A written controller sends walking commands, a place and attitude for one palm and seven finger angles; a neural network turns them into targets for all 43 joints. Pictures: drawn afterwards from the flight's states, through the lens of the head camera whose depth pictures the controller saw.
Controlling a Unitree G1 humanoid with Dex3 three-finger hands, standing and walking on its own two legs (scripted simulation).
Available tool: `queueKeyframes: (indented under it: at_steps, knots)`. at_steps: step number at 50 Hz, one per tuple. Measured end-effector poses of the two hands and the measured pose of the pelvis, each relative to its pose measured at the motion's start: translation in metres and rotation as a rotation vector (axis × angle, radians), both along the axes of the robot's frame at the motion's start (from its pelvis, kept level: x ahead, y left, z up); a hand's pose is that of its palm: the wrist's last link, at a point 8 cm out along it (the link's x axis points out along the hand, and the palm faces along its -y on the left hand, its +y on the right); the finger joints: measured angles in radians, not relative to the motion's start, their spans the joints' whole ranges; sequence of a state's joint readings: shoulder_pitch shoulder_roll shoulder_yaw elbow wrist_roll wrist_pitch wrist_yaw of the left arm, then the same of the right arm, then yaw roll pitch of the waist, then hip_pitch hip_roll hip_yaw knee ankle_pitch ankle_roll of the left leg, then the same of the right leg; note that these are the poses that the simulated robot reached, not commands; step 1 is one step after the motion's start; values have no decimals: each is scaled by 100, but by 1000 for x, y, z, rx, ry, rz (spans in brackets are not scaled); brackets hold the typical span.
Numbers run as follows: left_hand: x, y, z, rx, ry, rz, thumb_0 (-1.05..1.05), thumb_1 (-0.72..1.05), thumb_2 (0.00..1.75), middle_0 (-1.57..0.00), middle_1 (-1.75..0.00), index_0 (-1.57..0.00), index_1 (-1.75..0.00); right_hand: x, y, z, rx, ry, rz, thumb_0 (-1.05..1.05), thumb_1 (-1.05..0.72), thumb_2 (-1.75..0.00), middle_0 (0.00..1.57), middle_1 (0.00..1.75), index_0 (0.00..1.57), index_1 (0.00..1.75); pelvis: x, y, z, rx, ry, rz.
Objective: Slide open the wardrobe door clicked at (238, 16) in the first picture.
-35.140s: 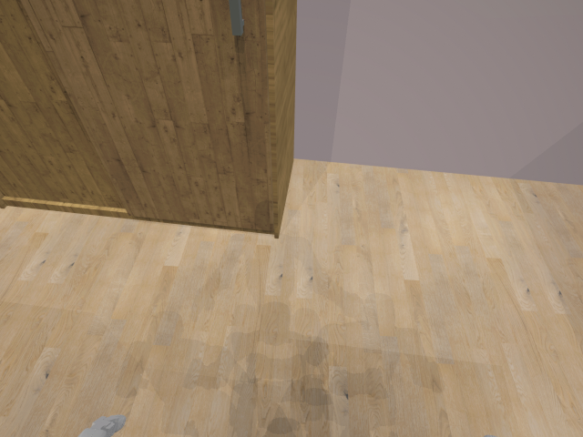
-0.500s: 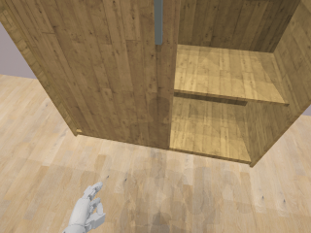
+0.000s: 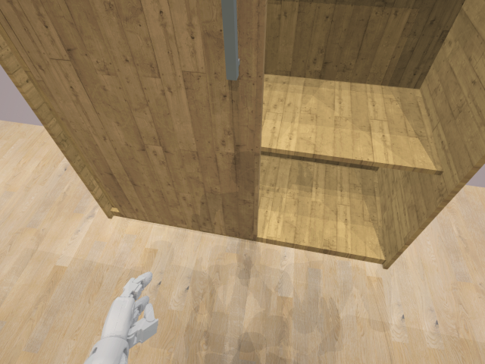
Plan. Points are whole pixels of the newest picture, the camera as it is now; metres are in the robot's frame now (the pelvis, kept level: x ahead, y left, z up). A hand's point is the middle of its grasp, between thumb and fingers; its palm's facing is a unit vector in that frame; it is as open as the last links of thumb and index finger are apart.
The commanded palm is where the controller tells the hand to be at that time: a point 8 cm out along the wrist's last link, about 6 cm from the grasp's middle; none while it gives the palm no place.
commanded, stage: stop stepping back and stand still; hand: right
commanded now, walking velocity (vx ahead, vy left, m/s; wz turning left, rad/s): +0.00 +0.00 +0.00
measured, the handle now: (232, 7) +0.68 +0.07 +0.25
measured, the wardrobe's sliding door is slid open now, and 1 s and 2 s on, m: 0.56 0.56 0.56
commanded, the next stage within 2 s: let the arm hang, fingers relaxed in 0.68 s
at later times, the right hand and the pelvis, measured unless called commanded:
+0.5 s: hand out of the picture +0.15 -0.29 +0.16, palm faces +0.46 +0.77 -0.45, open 7.4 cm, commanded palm +0.08 -0.31 +0.18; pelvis -0.05 -0.01 +0.00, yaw -1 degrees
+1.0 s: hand out of the picture +0.08 -0.23 -0.11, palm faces +0.00 +0.94 -0.35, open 7.4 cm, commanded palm none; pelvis -0.07 -0.01 -0.01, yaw -2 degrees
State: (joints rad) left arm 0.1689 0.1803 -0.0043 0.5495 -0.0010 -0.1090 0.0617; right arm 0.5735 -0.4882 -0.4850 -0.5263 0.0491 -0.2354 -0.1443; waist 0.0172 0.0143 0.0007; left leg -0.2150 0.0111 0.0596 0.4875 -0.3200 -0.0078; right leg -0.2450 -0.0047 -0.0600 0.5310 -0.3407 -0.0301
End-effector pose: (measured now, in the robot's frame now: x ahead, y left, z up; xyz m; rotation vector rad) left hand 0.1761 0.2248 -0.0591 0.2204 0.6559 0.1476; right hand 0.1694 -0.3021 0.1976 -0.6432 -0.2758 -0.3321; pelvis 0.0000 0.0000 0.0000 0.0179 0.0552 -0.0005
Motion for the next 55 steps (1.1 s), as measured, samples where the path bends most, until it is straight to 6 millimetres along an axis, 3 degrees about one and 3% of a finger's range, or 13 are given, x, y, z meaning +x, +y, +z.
queueKeyframes:
  at_steps: [3,6,12,17,22,33,40,42,44,46,50,53,55]
  knots:
    - [-6,-3,-5,-12,14,0,1,90,89,-20,-30,-20,-30,-9,-14,-6,18,34,-58,1,-89,-90,22,30,21,30,-4,-4,1,1,2,2]
    - [-18,-5,-10,-11,44,-1,1,90,89,-20,-30,-20,-30,-21,-22,-26,93,91,-117,1,-89,-90,21,30,21,30,-9,-6,2,0,-1,1]
    - [-44,-5,-14,26,94,-20,1,90,89,-20,-30,-20,-30,-42,-12,-55,230,136,-136,1,-89,-90,21,30,21,30,-25,-8,2,0,-23,-11]
    - [-58,-4,-8,46,80,-29,1,90,89,-20,-30,-20,-30,-52,-7,-38,198,54,-87,1,-89,-90,22,30,21,30,-38,-7,3,3,-40,-19]
    - [-66,-5,-4,35,47,-21,1,90,89,-20,-30,-20,-30,-62,-15,-18,124,-6,-84,1,-89,-90,22,30,21,30,-48,-8,4,7,-41,-18]
    - [-81,-7,-10,30,73,-23,1,90,89,-20,-30,-20,-30,-72,-18,-46,202,86,-137,1,-89,-90,21,30,21,30,-56,-11,5,4,-40,-16]
    - [-75,-7,-11,25,66,-59,1,90,89,-20,-30,-20,-30,-65,-11,-37,158,53,-82,1,-89,-90,21,30,21,30,-55,-9,4,4,-40,-28]
    - [-72,-3,-25,8,116,-93,1,90,89,-20,-30,-20,-30,-52,-16,-73,186,221,-80,0,-89,-90,21,30,20,30,-58,-11,1,5,-32,-40]
    - [-73,5,-39,-2,167,-92,1,90,89,-20,-30,-20,-30,-47,-18,-128,252,468,-114,0,-90,-90,21,30,20,30,-60,-14,-3,1,-28,-39]
    - [-79,13,-49,-8,205,-68,1,90,89,-20,-30,-20,-30,-55,-12,-185,315,722,-150,0,-90,-90,20,30,20,30,-63,-14,-5,-6,-29,-33]
    - [-108,27,-59,5,310,-26,1,91,89,-20,-30,-20,-30,-103,23,-275,448,1111,-179,0,-91,-90,20,29,20,29,-65,-9,-6,-19,-37,-30]
    - [-140,36,-61,35,436,-3,1,91,89,-20,-30,-20,-30,-148,57,-319,565,1307,-188,1,-91,-90,20,29,20,29,-66,-2,-5,-24,-46,-36]
    - [-163,39,-60,52,524,13,1,91,89,-20,-29,-20,-30,-177,78,-338,635,1408,-200,1,-91,-90,21,30,20,29,-67,1,-4,-22,-50,-40]
